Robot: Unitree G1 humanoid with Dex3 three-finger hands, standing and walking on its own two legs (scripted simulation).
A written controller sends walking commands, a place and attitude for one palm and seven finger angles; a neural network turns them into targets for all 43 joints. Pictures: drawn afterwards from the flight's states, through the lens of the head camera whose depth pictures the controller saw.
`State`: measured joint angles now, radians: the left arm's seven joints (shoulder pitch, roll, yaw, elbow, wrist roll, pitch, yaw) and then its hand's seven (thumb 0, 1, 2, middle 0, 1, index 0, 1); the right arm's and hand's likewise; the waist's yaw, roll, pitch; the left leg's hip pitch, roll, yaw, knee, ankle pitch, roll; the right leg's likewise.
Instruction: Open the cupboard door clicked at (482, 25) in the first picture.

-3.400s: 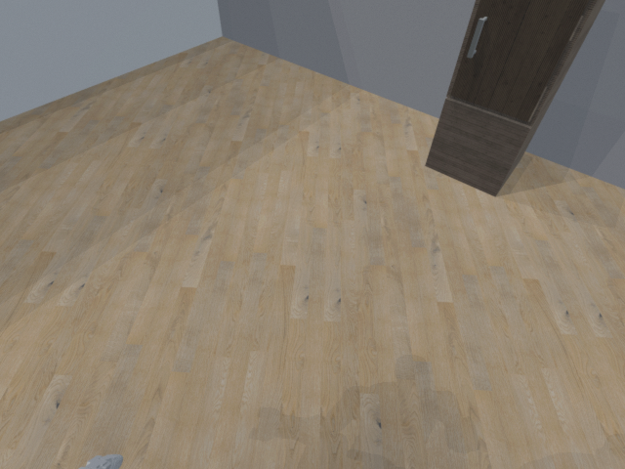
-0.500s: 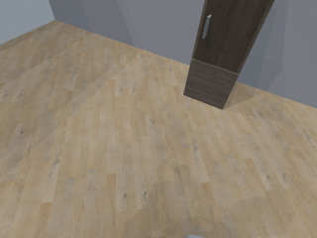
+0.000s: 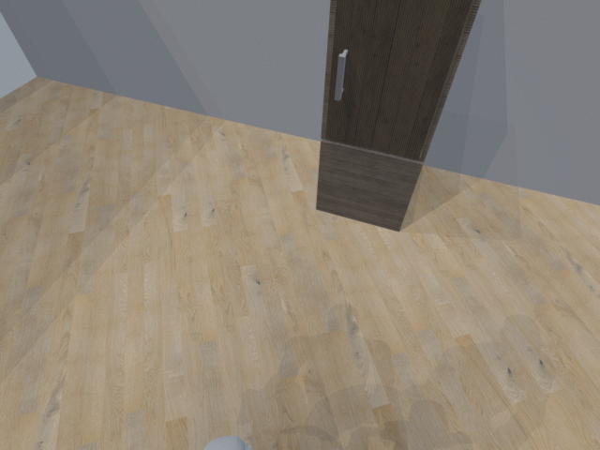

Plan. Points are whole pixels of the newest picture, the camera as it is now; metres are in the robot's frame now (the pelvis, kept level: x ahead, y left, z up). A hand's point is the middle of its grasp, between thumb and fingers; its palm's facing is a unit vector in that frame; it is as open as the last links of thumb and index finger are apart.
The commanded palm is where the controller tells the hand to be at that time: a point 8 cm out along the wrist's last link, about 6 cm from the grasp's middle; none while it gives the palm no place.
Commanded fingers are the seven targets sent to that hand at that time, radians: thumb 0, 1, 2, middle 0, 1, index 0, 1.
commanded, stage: walk to a spot facing it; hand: left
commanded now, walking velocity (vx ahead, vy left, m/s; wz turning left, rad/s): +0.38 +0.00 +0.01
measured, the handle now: (341, 75) +1.14 -0.09 -0.08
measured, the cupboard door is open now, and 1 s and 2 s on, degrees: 0 0 0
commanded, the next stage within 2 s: turn to face it in 0.32 s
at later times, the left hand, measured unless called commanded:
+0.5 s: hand (176, 358) +0.29 +0.23 -0.16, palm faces -0.06 -0.98 -0.17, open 7.4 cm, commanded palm none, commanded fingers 0.00 0.90 0.90 -0.20 -0.30 -0.20 -0.30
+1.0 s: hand (222, 282) +0.45 +0.17 -0.16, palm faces -0.18 -0.96 -0.20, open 7.3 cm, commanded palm none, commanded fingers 0.00 0.90 0.90 -0.20 -0.30 -0.20 -0.30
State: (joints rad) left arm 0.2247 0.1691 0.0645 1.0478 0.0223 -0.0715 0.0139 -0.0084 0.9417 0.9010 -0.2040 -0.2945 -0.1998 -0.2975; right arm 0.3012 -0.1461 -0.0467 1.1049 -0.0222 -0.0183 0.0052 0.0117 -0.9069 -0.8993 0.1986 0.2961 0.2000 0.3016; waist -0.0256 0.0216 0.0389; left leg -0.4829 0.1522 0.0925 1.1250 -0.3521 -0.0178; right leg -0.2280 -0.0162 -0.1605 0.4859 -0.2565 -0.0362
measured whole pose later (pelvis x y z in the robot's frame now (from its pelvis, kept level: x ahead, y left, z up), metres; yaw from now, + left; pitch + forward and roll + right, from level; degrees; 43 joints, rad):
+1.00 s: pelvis +0.31 +0.02 +0.00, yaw -15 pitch -1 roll -1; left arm 0.16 0.17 0.06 0.99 0.02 0.02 0.01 0.00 0.92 0.90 -0.20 -0.29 -0.20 -0.30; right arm 0.17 -0.18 -0.04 0.98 -0.02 0.02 -0.02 0.00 -0.91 -0.90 0.20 0.30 0.20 0.30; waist 0.01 0.01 0.02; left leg -0.37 0.10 0.08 0.79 -0.41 -0.05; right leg -0.31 0.02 -0.09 0.49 -0.16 -0.06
